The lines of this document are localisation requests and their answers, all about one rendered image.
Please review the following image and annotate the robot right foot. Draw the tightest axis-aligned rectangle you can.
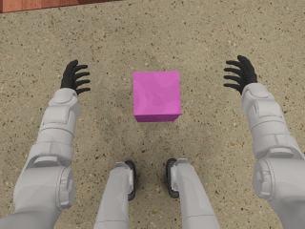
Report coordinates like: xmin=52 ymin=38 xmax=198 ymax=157
xmin=166 ymin=158 xmax=179 ymax=198

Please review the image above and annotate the robot right upper arm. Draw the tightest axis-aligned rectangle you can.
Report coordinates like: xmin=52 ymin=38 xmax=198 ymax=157
xmin=252 ymin=157 xmax=305 ymax=229

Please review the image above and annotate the carton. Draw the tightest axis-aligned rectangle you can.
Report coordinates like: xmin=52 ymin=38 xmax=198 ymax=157
xmin=133 ymin=71 xmax=181 ymax=122

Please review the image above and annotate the left robot forearm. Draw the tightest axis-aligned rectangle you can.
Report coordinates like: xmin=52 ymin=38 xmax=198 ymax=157
xmin=13 ymin=88 xmax=81 ymax=209

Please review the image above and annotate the robot left upper arm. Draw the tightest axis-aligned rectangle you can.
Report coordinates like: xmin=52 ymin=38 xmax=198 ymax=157
xmin=0 ymin=166 xmax=76 ymax=229

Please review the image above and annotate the left robot hand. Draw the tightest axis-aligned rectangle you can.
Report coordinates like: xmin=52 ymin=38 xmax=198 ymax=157
xmin=60 ymin=59 xmax=91 ymax=95

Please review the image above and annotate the right robot hand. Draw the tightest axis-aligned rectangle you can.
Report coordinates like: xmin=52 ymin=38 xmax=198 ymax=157
xmin=223 ymin=55 xmax=258 ymax=95

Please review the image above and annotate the right robot forearm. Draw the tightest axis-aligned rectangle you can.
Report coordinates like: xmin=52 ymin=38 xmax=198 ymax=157
xmin=241 ymin=82 xmax=305 ymax=160

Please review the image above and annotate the right robot shin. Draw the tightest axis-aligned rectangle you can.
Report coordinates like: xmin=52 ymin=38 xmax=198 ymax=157
xmin=171 ymin=158 xmax=192 ymax=192

